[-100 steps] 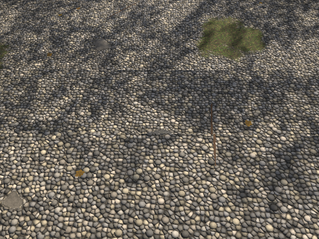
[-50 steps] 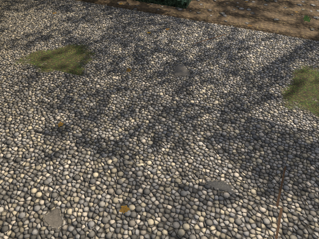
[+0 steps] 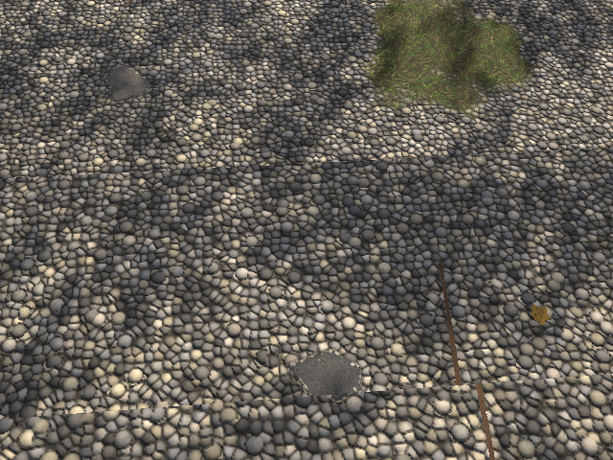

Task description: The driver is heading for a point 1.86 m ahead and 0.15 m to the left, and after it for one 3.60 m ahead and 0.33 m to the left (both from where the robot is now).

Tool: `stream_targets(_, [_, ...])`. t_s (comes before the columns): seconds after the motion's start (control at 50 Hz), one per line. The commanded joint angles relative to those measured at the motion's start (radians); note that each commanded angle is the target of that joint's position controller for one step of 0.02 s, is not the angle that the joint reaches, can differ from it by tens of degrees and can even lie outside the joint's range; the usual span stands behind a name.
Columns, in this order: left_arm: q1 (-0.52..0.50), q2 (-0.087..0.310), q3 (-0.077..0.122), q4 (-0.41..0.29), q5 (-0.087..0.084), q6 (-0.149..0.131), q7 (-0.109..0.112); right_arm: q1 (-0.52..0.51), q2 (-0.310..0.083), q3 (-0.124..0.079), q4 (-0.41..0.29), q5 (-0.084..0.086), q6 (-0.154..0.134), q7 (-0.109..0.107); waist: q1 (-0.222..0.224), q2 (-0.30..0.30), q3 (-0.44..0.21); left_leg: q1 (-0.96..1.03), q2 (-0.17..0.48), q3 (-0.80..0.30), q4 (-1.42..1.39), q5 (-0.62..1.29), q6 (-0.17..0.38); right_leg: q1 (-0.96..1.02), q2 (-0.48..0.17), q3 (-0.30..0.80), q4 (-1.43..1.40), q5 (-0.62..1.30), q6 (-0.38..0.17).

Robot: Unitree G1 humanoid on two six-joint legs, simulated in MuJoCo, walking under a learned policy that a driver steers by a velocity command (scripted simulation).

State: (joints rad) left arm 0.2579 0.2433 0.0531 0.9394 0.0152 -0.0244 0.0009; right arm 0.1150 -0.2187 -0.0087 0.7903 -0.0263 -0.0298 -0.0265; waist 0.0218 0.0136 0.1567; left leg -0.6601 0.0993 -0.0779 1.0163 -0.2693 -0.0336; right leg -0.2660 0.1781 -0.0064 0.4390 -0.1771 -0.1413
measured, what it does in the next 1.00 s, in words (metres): walks ahead: left foot, then right foot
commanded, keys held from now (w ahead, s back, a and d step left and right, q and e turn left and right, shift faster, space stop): no key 1.00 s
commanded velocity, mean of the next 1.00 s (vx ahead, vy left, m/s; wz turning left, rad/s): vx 0.04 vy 0.00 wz -0.14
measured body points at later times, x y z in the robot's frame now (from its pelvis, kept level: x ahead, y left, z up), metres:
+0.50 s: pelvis +0.07 +0.05 +0.00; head +0.08 +0.05 +0.45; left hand +0.18 +0.29 -0.14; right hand +0.14 -0.21 -0.13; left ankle +0.16 +0.14 -0.73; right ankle +0.04 -0.06 -0.74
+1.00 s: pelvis +0.10 +0.03 +0.01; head +0.10 +0.03 +0.46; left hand +0.13 +0.27 -0.15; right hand +0.08 -0.20 -0.15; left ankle +0.16 +0.14 -0.73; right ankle +0.04 -0.06 -0.73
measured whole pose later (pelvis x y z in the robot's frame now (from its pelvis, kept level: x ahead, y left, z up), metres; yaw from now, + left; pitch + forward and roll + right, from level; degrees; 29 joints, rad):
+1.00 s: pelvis +0.10 +0.03 +0.01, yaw -5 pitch -2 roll +0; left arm 0.30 0.19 -0.01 1.08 0.01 0.00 0.03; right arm 0.26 -0.19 -0.01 1.10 -0.01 0.01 -0.01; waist -0.02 0.00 0.02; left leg -0.25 0.00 0.01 0.40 -0.13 0.00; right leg -0.08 0.05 0.02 0.39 -0.29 -0.04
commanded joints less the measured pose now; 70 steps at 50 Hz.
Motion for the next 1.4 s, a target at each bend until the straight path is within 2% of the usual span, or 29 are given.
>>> stream_targets(0.02, [-0.046,0.139,0.034,-0.093,-0.012,-0.02,-0.011,0.216,-0.073,-0.02,0.01,0.012,0.004,-0.001,-0.059,-0.067,-0.297,0.318,-0.059,0.075,-0.18,0.197,0.023,-0.018,-0.254,0.142,-0.015,0.882,-0.101])
stream_targets(0.06, [-0.01,0.133,0.033,-0.089,-0.015,-0.007,-0.013,0.143,-0.088,-0.024,-0.014,0.008,0.005,-0.008,-0.026,-0.082,-0.276,0.331,-0.065,0.068,-0.233,0.196,0.03,-0.015,-0.263,0.181,-0.004,0.734,-0.076])
stream_targets(0.1, [0.012,0.136,0.032,-0.084,-0.002,0.008,-0.01,0.103,-0.11,-0.033,-0.031,-0.002,0.005,-0.006,-0.014,-0.084,-0.209,0.33,-0.071,0.053,-0.294,0.13,0.047,-0.018,-0.29,0.248,0.021,0.579,-0.064])
stream_targets(0.12, [0.007,0.138,0.033,-0.088,0.0,0.014,-0.006,0.119,-0.111,-0.035,-0.028,-0.006,0.0,-0.002,-0.027,-0.08,-0.183,0.361,-0.071,0.049,-0.363,0.129,0.059,-0.028,-0.292,0.277,0.046,0.484,-0.05])
stream_targets(0.14, [-0.007,0.137,0.031,-0.094,-0.003,0.018,0.0,0.155,-0.107,-0.035,-0.018,-0.011,-0.011,0.001,-0.055,-0.067,-0.162,0.433,-0.065,0.038,-0.479,0.203,0.077,-0.062,-0.268,0.287,0.094,0.358,-0.023])
stream_targets(0.16, [0.037,0.104,0.023,-0.104,-0.005,0.017,0.006,0.179,-0.15,-0.042,-0.019,-0.02,-0.026,0.0,-0.042,0.039,-0.18,0.514,0.051,-0.08,-0.549,0.465,0.105,-0.098,-0.195,0.247,0.204,0.182,0.021])
stream_targets(0.18, [0.169,0.053,0.018,-0.104,-0.014,0.023,0.018,0.182,-0.227,-0.059,-0.043,-0.014,-0.023,0.004,0.004,0.259,-0.272,0.613,0.303,-0.318,-0.565,0.82,0.25,-0.149,-0.033,0.102,0.468,-0.346,0.063])
stream_targets(0.2, [0.149,0.115,0.029,-0.107,0.0,0.042,0.021,0.197,-0.204,-0.057,-0.038,0.01,-0.009,0.006,-0.026,0.243,-0.331,0.607,0.348,-0.462,-0.624,0.777,0.356,-0.222,-0.008,0.069,0.635,-0.533,0.077])
stream_targets(0.22, [0.094,0.134,0.036,-0.107,0.009,0.053,0.017,0.177,-0.166,-0.047,-0.045,0.014,-0.004,0.006,-0.027,0.107,-0.286,0.55,0.298,-0.414,-0.648,0.611,0.35,-0.233,-0.036,0.125,0.715,-0.468,0.086])
stream_targets(0.24, [0.052,0.119,0.034,-0.113,0.008,0.061,0.013,0.117,-0.134,-0.038,-0.047,0.009,0.002,0.004,-0.009,0.062,-0.241,0.491,0.239,-0.325,-0.667,0.479,0.31,-0.229,-0.061,0.135,0.716,-0.397,0.1])
stream_targets(0.28, [0.054,0.094,0.024,-0.109,0.003,0.08,0.002,0.035,-0.116,-0.034,-0.051,-0.002,0.01,0.003,0.023,0.122,-0.206,0.405,0.145,-0.166,-0.709,0.397,0.244,-0.157,-0.091,0.109,0.626,-0.314,0.135])
stream_targets(0.32, [0.074,0.076,0.013,-0.089,0.0,0.092,-0.004,0.032,-0.103,-0.031,-0.034,-0.01,0.014,0.008,0.025,0.136,-0.218,0.377,0.085,-0.082,-0.712,0.363,0.211,-0.072,-0.089,0.054,0.493,-0.301,0.155])
stream_targets(0.36, [0.042,0.064,0.0,-0.089,-0.005,0.1,-0.005,0.058,-0.117,-0.036,-0.014,-0.005,0.017,0.012,0.001,0.146,-0.234,0.394,0.086,-0.084,-0.724,0.255,0.211,-0.021,-0.101,0.032,0.361,-0.302,0.155])
stream_targets(0.4, [0.012,0.07,-0.007,-0.093,-0.008,0.103,-0.002,0.076,-0.142,-0.047,0.002,-0.001,0.026,0.02,-0.02,0.161,-0.239,0.406,0.097,-0.116,-0.741,0.109,0.213,0.018,-0.114,0.014,0.244,-0.271,0.141])
stream_targets(0.44, [0.038,0.072,-0.011,-0.075,-0.006,0.098,-0.001,0.063,-0.154,-0.052,0.008,0.006,0.043,0.025,-0.002,0.151,-0.227,0.373,0.092,-0.128,-0.745,-0.024,0.188,0.102,-0.115,-0.017,0.072,-0.166,0.113])
stream_targets(0.46, [0.052,0.073,-0.014,-0.064,-0.002,0.091,-0.001,0.076,-0.154,-0.055,0.017,0.009,0.051,0.026,0.005,0.133,-0.208,0.324,0.084,-0.126,-0.75,-0.087,0.154,0.164,-0.12,-0.01,-0.034,-0.093,0.091])
stream_targets(0.48, [0.043,0.094,-0.015,-0.068,0.01,0.078,0.0,0.099,-0.144,-0.056,0.026,0.01,0.054,0.029,-0.006,0.09,-0.182,0.269,0.068,-0.117,-0.742,-0.127,0.103,0.201,-0.176,0.072,-0.099,-0.079,0.069])
stream_targets(0.5, [0.031,0.147,-0.011,-0.079,0.023,0.063,0.005,0.114,-0.109,-0.05,0.021,0.022,0.053,0.035,-0.028,-0.033,-0.178,0.246,0.001,-0.049,-0.669,-0.114,0.054,0.167,-0.313,0.253,-0.169,-0.195,0.033])
stream_targets(0.52, [-0.026,0.121,-0.021,-0.066,0.011,0.05,0.002,0.083,-0.078,-0.041,0.027,0.032,0.052,0.04,-0.049,-0.148,-0.117,0.399,-0.062,0.031,-0.645,0.016,0.038,-0.074,-0.369,0.31,-0.238,-0.319,0.017])
stream_targets(0.54, [-0.08,0.077,-0.036,-0.072,0.012,0.037,0.002,0.077,-0.08,-0.039,0.047,0.025,0.049,0.043,-0.065,-0.131,-0.09,0.502,-0.051,0.022,-0.635,0.102,0.035,-0.146,-0.341,0.283,-0.262,-0.354,0.048])
stream_targets(0.56, [-0.076,0.081,-0.036,-0.057,0.01,0.027,0.006,0.096,-0.081,-0.04,0.07,0.017,0.043,0.043,-0.068,-0.127,-0.097,0.546,-0.046,0.017,-0.638,0.14,0.037,-0.148,-0.31,0.249,-0.257,-0.336,0.073])
stream_targets(0.6, [-0.04,0.095,-0.034,-0.03,0.001,0.017,0.016,0.126,-0.11,-0.046,0.103,0.006,0.032,0.043,-0.064,-0.116,-0.103,0.558,-0.024,-0.001,-0.64,0.164,0.047,-0.108,-0.277,0.211,-0.243,-0.262,0.089])
stream_targets(0.64, [-0.007,0.089,-0.034,-0.006,-0.006,0.016,0.018,0.141,-0.102,-0.043,0.136,0.01,0.026,0.041,-0.055,-0.069,-0.1,0.522,-0.019,-0.008,-0.653,0.156,0.053,-0.052,-0.265,0.19,-0.22,-0.206,0.084])
stream_targets(0.68, [0.019,0.076,-0.036,0.016,-0.003,0.018,0.019,0.143,-0.089,-0.037,0.163,0.01,0.027,0.035,-0.046,-0.037,-0.087,0.498,-0.02,-0.011,-0.667,0.149,0.05,-0.028,-0.261,0.178,-0.201,-0.174,0.077])
stream_targets(0.8, [0.053,0.064,-0.039,0.066,-0.006,0.017,0.024,0.157,-0.078,-0.029,0.227,0.011,0.027,0.025,-0.036,0.0,-0.096,0.494,-0.014,-0.02,-0.673,0.16,0.055,0.016,-0.251,0.153,-0.168,-0.099,0.069])
stream_targets(1.08, [0.118,0.021,-0.058,0.153,-0.006,0.013,0.038,0.184,-0.048,-0.014,0.324,0.013,0.03,0.008,-0.04,-0.016,-0.099,0.517,-0.008,-0.016,-0.635,0.239,0.07,0.053,-0.248,0.124,-0.133,0.039,0.076])
stream_targets(1.4, [0.173,-0.014,-0.067,0.197,-0.005,0.013,0.045,0.179,-0.016,-0.004,0.375,0.015,0.037,0.0,-0.036,-0.016,-0.08,0.511,-0.011,-0.01,-0.619,0.239,0.066,0.064,-0.25,0.118,-0.126,0.068,0.079])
